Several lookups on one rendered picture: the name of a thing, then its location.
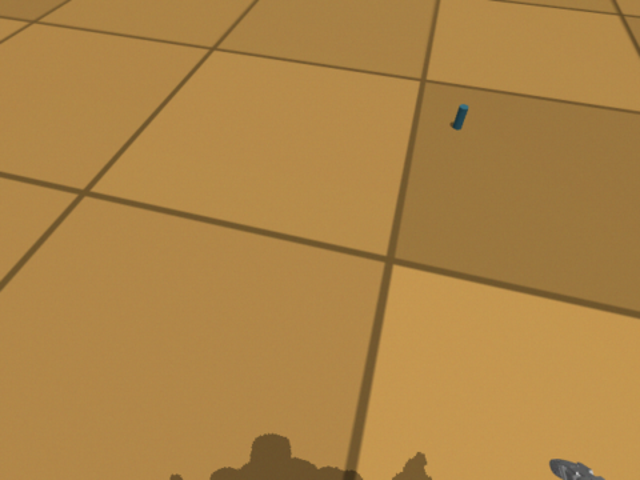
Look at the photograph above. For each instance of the can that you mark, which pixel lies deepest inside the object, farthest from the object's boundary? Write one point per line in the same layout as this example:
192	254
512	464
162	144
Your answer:
462	111

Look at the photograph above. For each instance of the right robot hand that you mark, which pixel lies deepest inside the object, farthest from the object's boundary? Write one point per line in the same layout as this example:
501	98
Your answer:
567	470

